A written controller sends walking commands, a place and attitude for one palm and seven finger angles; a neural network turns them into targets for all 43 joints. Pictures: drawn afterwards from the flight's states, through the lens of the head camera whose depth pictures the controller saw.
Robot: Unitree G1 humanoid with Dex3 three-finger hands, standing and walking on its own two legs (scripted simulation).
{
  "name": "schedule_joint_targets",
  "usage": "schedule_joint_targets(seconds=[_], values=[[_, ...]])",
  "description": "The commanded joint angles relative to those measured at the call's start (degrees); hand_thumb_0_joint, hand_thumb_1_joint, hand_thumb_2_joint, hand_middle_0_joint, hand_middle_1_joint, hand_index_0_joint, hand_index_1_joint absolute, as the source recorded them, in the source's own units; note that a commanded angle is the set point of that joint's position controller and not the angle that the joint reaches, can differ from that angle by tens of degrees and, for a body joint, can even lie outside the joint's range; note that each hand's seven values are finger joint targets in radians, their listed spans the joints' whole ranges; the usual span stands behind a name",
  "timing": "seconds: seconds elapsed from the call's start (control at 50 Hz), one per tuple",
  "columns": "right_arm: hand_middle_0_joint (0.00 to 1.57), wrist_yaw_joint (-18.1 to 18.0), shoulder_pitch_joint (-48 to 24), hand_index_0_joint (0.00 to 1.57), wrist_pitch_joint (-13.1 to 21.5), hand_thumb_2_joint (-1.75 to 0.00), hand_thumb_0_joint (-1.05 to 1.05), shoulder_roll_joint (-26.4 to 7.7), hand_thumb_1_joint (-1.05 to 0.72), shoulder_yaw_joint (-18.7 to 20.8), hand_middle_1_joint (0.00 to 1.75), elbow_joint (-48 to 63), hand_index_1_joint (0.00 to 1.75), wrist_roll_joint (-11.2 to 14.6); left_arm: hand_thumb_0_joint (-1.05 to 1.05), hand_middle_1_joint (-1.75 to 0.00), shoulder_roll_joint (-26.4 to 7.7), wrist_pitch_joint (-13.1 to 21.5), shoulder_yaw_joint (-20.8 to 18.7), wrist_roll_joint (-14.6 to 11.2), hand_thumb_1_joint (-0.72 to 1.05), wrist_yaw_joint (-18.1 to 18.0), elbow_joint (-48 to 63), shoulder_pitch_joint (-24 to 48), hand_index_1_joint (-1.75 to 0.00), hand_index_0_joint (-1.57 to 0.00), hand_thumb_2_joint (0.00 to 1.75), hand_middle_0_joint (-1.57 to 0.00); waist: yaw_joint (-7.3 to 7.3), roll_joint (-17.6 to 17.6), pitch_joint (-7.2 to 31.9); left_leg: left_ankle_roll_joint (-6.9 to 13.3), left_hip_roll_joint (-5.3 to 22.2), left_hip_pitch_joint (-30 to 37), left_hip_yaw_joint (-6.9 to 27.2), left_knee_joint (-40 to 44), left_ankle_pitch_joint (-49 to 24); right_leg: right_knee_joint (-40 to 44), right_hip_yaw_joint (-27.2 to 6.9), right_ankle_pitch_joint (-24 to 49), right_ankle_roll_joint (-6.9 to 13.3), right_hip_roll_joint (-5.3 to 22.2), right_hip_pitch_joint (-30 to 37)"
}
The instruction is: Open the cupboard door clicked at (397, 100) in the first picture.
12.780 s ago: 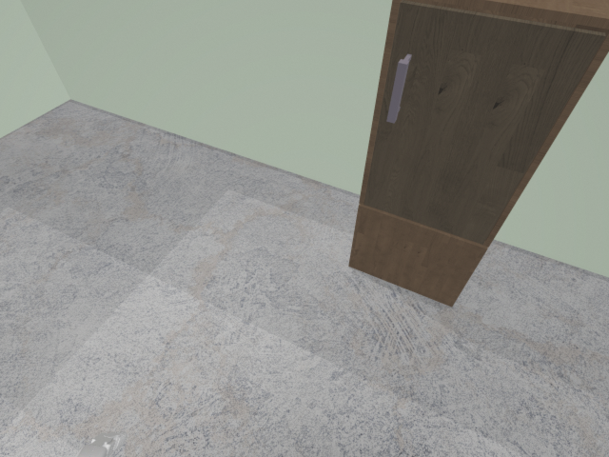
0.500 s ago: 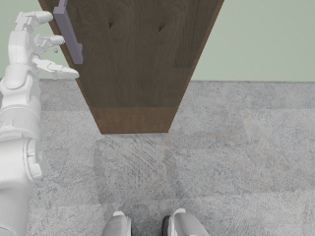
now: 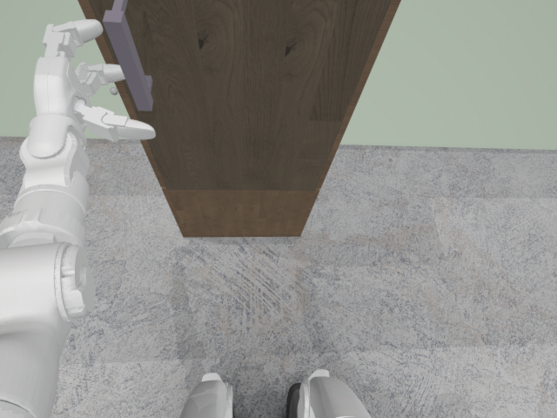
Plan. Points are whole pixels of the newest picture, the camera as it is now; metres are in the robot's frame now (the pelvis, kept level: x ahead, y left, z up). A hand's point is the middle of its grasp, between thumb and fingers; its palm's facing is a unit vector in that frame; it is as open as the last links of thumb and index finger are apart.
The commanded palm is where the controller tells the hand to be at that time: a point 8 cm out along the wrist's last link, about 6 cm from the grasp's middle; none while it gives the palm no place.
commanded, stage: slide the fingers in behind the handle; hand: left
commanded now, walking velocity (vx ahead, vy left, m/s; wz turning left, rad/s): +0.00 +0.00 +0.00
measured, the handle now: (134, 56) +0.59 +0.18 +0.10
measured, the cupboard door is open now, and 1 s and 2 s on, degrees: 0 0 0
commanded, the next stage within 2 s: move the hooked fingers beside the handle in 0.04 s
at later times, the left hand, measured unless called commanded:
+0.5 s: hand (109, 90) +0.53 +0.20 +0.09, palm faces +0.04 -1.00 -0.01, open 15.3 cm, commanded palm +0.52 +0.21 +0.09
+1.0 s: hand (102, 87) +0.53 +0.21 +0.09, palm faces +0.01 -1.00 -0.01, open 14.8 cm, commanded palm +0.52 +0.23 +0.09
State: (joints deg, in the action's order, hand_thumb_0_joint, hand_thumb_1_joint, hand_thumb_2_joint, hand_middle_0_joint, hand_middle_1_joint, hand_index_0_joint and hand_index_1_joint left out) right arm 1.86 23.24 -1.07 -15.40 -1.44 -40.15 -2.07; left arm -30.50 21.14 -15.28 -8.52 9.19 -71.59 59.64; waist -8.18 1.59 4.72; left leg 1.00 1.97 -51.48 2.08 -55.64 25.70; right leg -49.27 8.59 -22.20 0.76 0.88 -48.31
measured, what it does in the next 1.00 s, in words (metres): stands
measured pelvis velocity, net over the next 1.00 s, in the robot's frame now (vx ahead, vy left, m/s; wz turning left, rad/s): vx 0.01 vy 0.01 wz -0.04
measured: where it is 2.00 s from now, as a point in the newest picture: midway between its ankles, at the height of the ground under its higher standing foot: outside the picture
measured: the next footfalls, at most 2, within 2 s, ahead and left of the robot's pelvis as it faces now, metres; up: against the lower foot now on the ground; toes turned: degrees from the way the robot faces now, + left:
none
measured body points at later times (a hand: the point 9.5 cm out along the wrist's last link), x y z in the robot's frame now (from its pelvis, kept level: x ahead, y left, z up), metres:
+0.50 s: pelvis +0.00 +0.00 +0.00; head +0.14 +0.03 +0.43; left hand +0.52 +0.26 +0.10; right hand -0.01 -0.26 -0.11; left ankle +0.00 +0.10 -0.68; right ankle +0.01 -0.12 -0.68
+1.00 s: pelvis +0.01 +0.01 +0.00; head +0.15 +0.03 +0.43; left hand +0.53 +0.27 +0.10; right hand -0.02 -0.26 -0.10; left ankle +0.00 +0.10 -0.68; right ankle +0.01 -0.12 -0.68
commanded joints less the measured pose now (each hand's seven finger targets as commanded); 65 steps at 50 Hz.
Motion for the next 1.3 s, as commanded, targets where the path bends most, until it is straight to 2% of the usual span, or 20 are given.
schedule_joint_targets(seconds=[0.0,0.14,0.24,0.3,0.32,0.38,0.42,0.46,0.52,0.62,0.66,0.7,0.72,0.78,0.84,0.94,0.98,1.04,1.14,1.28], values=[[0.20,-1.1,11.8,0.20,0.4,-0.90,0.00,-10.2,-0.90,3.4,0.30,1.2,0.30,0.1,0.00,-1.20,3.1,4.9,7.2,2.4,-0.50,6.1,15.8,33.7,-1.20,-0.30,0.30,-0.30,-8.13,12.4,27.4,-0.3,-0.1,31.9,4.4,5.0,-28.5,3.9,-4.0,16.1,1.0,-4.2,0.8],[0.20,-1.3,12.0,0.20,0.4,-0.90,0.00,-10.6,-0.90,3.3,0.30,0.9,0.30,0.2,0.00,-1.20,0.3,4.5,4.9,2.6,-0.50,5.8,14.1,33.4,-1.20,-0.30,0.30,-0.30,-8.26,9.7,26.1,0.0,-0.3,29.1,4.1,5.1,-25.5,4.1,-4.3,16.0,0.7,-4.1,1.8],[0.20,-1.5,12.3,0.20,0.3,-0.90,0.00,-10.7,-0.90,3.3,0.30,1.0,0.30,0.2,0.00,-1.20,-2.3,4.3,3.4,2.9,-0.50,6.4,14.4,33.2,-1.20,-0.30,0.30,-0.30,-7.63,11.2,27.6,-0.2,-0.2,29.9,4.1,4.9,-27.7,3.8,-4.4,16.8,0.8,-4.0,2.2],[0.20,-1.5,12.4,0.20,0.2,-0.90,0.00,-10.4,-0.90,3.4,0.30,1.5,0.30,0.3,0.00,-1.20,-1.3,4.5,3.6,2.3,-0.50,7.1,15.7,31.5,-1.20,-0.30,0.30,-0.30,-7.22,11.8,29.5,-0.1,-0.2,31.7,3.8,4.6,-31.0,3.8,-4.4,18.6,0.8,-4.2,3.0],[0.20,-1.5,12.2,0.20,0.0,-0.90,0.00,-10.6,-0.90,3.4,0.30,1.5,0.30,0.4,0.00,-1.20,-3.1,4.4,2.4,2.4,-0.50,7.3,15.5,30.8,-1.20,-0.30,0.30,-0.30,-6.76,12.1,29.5,-0.3,0.0,31.4,3.9,4.6,-30.9,3.8,-4.4,18.4,0.7,-4.2,2.9],[0.20,-1.6,11.6,0.20,-0.2,-0.90,0.00,-10.6,-0.90,3.1,0.30,2.0,0.30,0.6,0.00,-1.20,-2.7,3.7,2.7,2.1,-0.50,7.7,14.4,30.7,-1.20,-0.30,0.30,-0.30,-7.12,10.5,26.3,0.0,-0.3,28.6,3.5,5.3,-26.5,4.3,-4.4,16.7,0.6,-4.3,3.3],[0.20,-1.8,12.0,0.20,-0.2,-0.90,0.00,-10.8,-0.90,3.2,0.30,2.1,0.30,0.5,0.00,-1.20,-5.7,4.3,0.3,2.0,-0.50,7.6,16.5,30.7,-1.20,-0.30,0.30,-0.30,-6.31,12.2,29.2,-0.1,-0.1,30.5,3.5,5.1,-29.4,4.0,-4.6,18.1,0.7,-4.2,4.0],[0.20,-1.9,11.9,0.20,-0.4,-0.90,0.00,-10.7,-0.90,3.1,0.30,2.2,0.30,0.6,0.00,-1.20,-4.7,4.0,0.8,1.9,-0.50,7.7,15.0,29.0,-1.20,-0.30,0.30,-0.30,-6.56,9.9,27.8,-0.1,0.1,29.9,3.6,5.2,-29.6,4.0,-4.3,18.1,0.6,-4.3,3.9],[0.20,-1.9,11.9,0.20,-0.6,-0.90,0.00,-10.8,-0.90,3.2,0.30,2.4,0.30,0.6,0.00,-1.20,-7.0,4.4,-1.0,1.9,-0.50,7.8,16.1,28.6,-1.20,-0.30,0.30,-0.30,-5.61,11.8,29.0,-0.3,0.1,30.7,3.6,5.2,-31.0,3.9,-4.4,18.5,0.7,-4.3,4.4],[0.20,-2.0,11.6,0.20,-1.0,-0.90,0.00,-10.8,-0.90,3.1,0.30,2.7,0.30,0.7,0.00,-1.20,-7.4,4.3,-1.3,1.9,-0.50,8.0,15.3,27.2,-1.20,-0.30,0.30,-0.30,-5.66,11.4,27.1,-0.3,0.3,30.1,3.4,5.4,-30.5,4.2,-4.4,18.0,0.5,-4.4,3.8],[0.20,-2.2,11.7,0.20,-1.2,-0.90,0.00,-11.1,-0.90,3.0,0.30,2.7,0.30,0.8,0.00,-1.20,-9.1,3.8,-2.6,2.2,-0.50,7.9,14.1,27.0,-1.20,-0.30,0.30,-0.30,-5.90,8.7,25.6,-0.1,0.2,27.7,3.4,5.7,-28.2,4.1,-4.4,17.4,0.5,-4.4,4.4],[0.20,-2.3,11.8,0.20,-1.0,-0.90,0.00,-10.8,-0.90,3.1,0.30,3.2,0.30,0.7,0.00,-1.20,-8.2,4.3,-2.1,1.9,-0.50,8.1,15.9,27.6,-1.20,-0.30,0.30,-0.30,-5.62,11.3,27.6,-0.1,0.0,29.4,3.1,5.5,-30.1,4.0,-4.6,18.3,0.6,-4.3,4.8],[0.20,-2.3,11.9,0.20,-1.1,-0.90,0.00,-11.0,-0.90,3.1,0.30,3.1,0.30,0.7,0.00,-1.20,-10.3,4.3,-3.7,2.3,-0.50,8.2,15.5,26.4,-1.20,-0.30,0.30,-0.30,-4.95,10.9,28.8,-0.2,0.1,29.5,3.1,5.2,-30.5,3.8,-4.7,18.6,0.5,-4.3,5.2],[0.20,-2.4,11.6,0.20,-1.4,-0.90,0.00,-10.8,-0.90,2.9,0.30,3.4,0.30,0.9,0.00,-1.20,-9.6,3.6,-2.9,2.2,-0.50,8.7,14.2,25.7,-1.20,-0.30,0.30,-0.30,-5.46,9.7,26.7,-0.1,0.1,27.6,2.9,5.5,-28.9,4.0,-4.6,18.1,0.3,-4.4,5.2],[0.20,-2.7,11.9,0.20,-1.7,-0.90,0.00,-11.3,-0.90,2.9,0.30,3.5,0.30,1.0,0.00,-1.20,-13.2,3.3,-5.7,2.2,-0.50,9.1,12.8,24.6,-1.20,-0.30,0.30,-0.30,-5.22,8.6,27.0,0.2,0.0,26.2,2.6,5.3,-28.2,4.0,-4.9,18.8,0.3,-4.3,6.3],[0.20,-2.7,12.0,0.20,-2.1,-0.90,0.00,-11.0,-0.90,3.0,0.30,4.0,0.30,0.9,0.00,-1.20,-13.3,3.7,-5.6,1.9,-0.50,10.1,16.6,23.6,-1.20,-0.30,0.30,-0.30,-4.01,13.2,30.6,-0.5,0.6,31.2,3.0,4.8,-35.4,3.6,-4.7,20.5,0.4,-4.4,5.6],[0.20,-2.6,11.6,0.20,-2.3,-0.90,0.00,-11.0,-0.90,2.9,0.30,4.3,0.30,1.0,0.00,-1.20,-12.6,3.3,-5.3,1.5,-0.50,10.2,16.0,22.3,-1.20,-0.30,0.30,-0.30,-4.11,11.6,28.4,-0.5,0.7,30.2,2.9,5.2,-34.5,4.0,-4.4,20.1,0.3,-4.6,5.9],[0.20,-2.8,11.7,0.20,-2.5,-0.90,0.00,-11.4,-0.90,2.9,0.30,4.5,0.30,1.1,0.00,-1.20,-15.8,3.3,-7.7,1.2,-0.50,10.2,16.2,22.8,-1.20,-0.30,0.30,-0.30,-4.30,8.7,28.4,0.1,0.4,27.2,2.4,5.4,-31.7,4.0,-4.9,21.2,0.1,-4.6,8.5],[0.20,-2.8,11.2,0.20,-2.8,-0.90,0.00,-11.0,-0.90,2.9,0.30,5.1,0.30,1.3,0.00,-1.20,-16.6,3.7,-8.6,1.3,-0.50,10.3,17.6,20.0,-1.20,-0.30,0.30,-0.30,-2.97,11.4,28.6,-0.2,0.5,28.5,2.0,5.5,-34.6,3.9,-4.9,22.4,0.2,-4.5,8.9],[0.20,-3.4,10.7,0.20,-3.2,-0.90,0.00,-11.4,-0.90,2.4,0.30,6.5,0.30,1.6,0.00,-1.20,-21.9,2.0,-12.8,1.4,-0.50,9.9,12.9,18.2,-1.20,-0.30,0.30,-0.30,-2.67,6.9,25.0,0.6,-0.1,21.3,0.8,6.5,-27.5,4.0,-5.5,21.8,-0.1,-4.2,12.5]])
